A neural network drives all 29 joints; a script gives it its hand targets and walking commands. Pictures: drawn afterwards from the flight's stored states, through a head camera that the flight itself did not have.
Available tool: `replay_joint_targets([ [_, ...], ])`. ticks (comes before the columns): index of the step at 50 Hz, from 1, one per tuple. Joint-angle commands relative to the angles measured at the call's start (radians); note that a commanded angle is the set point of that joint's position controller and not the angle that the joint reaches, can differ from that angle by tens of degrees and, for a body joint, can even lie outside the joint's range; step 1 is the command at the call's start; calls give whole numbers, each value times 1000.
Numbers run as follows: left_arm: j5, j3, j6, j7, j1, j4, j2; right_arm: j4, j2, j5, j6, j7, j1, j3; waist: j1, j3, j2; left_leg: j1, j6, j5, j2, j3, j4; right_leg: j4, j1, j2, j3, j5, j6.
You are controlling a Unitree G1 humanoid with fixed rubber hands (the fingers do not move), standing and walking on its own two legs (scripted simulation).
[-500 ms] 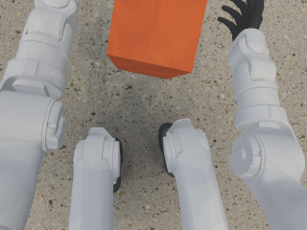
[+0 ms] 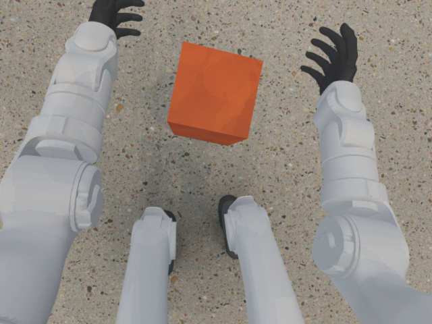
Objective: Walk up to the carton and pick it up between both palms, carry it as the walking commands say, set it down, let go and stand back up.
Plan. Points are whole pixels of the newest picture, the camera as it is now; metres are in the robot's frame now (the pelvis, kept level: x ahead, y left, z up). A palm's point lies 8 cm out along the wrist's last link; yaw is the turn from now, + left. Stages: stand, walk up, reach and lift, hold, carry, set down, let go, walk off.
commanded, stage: set down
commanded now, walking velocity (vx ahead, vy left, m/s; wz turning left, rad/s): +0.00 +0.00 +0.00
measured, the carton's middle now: (210, 104) +0.52 -0.06 -0.41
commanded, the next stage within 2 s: let go in 0.42 s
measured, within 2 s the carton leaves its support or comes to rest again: neither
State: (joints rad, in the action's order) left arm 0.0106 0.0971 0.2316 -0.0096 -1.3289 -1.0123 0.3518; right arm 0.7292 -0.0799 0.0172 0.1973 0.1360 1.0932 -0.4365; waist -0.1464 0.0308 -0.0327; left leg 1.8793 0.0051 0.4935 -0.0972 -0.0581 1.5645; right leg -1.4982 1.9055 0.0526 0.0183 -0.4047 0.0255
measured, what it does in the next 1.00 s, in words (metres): rises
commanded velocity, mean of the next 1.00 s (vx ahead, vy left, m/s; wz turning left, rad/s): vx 0.00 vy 0.00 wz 0.00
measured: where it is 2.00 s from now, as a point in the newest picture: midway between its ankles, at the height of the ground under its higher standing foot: (199, 245)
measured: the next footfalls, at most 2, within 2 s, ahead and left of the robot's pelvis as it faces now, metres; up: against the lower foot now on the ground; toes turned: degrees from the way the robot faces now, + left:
none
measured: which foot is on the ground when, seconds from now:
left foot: down 0.00-1.00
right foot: down 0.00-1.00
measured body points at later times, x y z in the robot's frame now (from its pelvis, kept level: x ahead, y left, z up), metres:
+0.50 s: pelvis +0.04 +0.00 +0.12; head +0.33 +0.01 +0.46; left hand +0.58 +0.12 +0.01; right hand +0.49 -0.23 +0.01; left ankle +0.08 +0.11 -0.52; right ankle +0.11 -0.12 -0.52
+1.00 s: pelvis +0.08 -0.01 +0.20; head +0.24 +0.00 +0.62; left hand +0.40 +0.17 +0.09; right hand +0.34 -0.25 +0.11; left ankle +0.08 +0.11 -0.52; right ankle +0.11 -0.12 -0.52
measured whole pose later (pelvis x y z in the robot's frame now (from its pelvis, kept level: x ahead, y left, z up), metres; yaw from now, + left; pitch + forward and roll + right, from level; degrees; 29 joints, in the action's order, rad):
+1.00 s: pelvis +0.08 -0.01 +0.20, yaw +1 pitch +24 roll +0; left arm 0.11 0.14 0.08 -0.07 -0.22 -0.55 0.10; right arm 0.47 -0.15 -0.03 0.04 -0.10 0.09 -0.14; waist -0.09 0.08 0.01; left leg 0.79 0.00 0.29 -0.06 -0.09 0.67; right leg -0.65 0.83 0.04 0.04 -0.23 -0.01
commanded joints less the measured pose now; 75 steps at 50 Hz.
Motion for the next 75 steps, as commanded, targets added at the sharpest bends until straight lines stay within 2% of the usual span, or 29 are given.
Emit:
replay_joint_targets([
  [1,12,16,-20,2,-279,131,71,-133,-96,-11,-21,-3,178,-4,-43,1066,-133,-603,24,-225,-24,74,-227,163,-681,30,-114,341,46],
  [14,69,70,-55,25,-137,169,9,-178,-35,-55,-55,-21,26,-31,-32,1001,-104,-842,16,-429,-16,31,-514,436,-925,18,-80,528,59],
  [21,128,123,-88,37,-89,92,-48,-109,-2,-134,-97,-51,5,-102,-25,836,-81,-843,29,-423,15,6,-627,550,-895,12,-89,492,58],
  [24,168,152,-89,22,-56,96,-75,-90,-9,-164,-107,-66,3,-112,-22,854,-90,-884,41,-463,23,3,-648,572,-931,12,-92,510,55],
  [28,213,169,-100,-23,118,179,-123,-128,-6,-186,-120,-94,-148,-64,-7,1019,-90,-1025,54,-655,23,3,-660,595,-1081,15,-83,652,49],
  [30,225,169,-111,-49,187,260,-145,-170,-19,-190,-129,-112,-219,-29,-1,1064,-95,-1084,54,-739,21,3,-671,610,-1131,19,-73,713,41],
  [33,226,150,-116,-86,341,417,-173,-264,-58,-192,-131,-141,-372,31,-3,1121,-101,-1174,51,-796,21,5,-711,653,-1227,21,-61,757,28],
  [39,168,75,-128,-112,652,612,-224,-361,-113,-103,-143,-212,-652,174,4,973,-66,-1171,32,-617,23,9,-844,749,-1394,0,-33,676,11],
  [44,120,47,-148,-86,883,600,-223,-360,-126,-52,-163,-241,-846,247,27,713,-7,-1123,15,-372,27,24,-941,819,-1524,-20,-9,497,1],
  [50,83,55,-181,-43,1096,546,-184,-362,-145,-33,-176,-238,-1031,319,70,421,47,-1225,2,-260,42,37,-1007,893,-1584,-27,6,353,9],
  [53,60,52,-196,-20,1189,539,-158,-388,-162,-24,-175,-225,-1117,352,92,309,55,-1333,3,-259,53,45,-1043,936,-1625,-28,11,342,22],
  [60,24,20,-215,20,1353,579,-118,-429,-173,-4,-167,-197,-1239,376,104,141,55,-1561,-9,-364,67,36,-1137,1040,-1756,-26,8,429,30],
  [65,18,5,-200,39,1435,602,-91,-421,-174,1,-153,-189,-1292,380,106,105,32,-1657,-17,-465,71,27,-1165,1068,-1844,-26,7,514,25],
  [75,-4,-7,-147,54,1522,643,-62,-399,-223,-11,-103,-197,-1309,380,117,23,-10,-1751,8,-638,93,-1,-1168,1069,-1834,-9,-16,505,0],
])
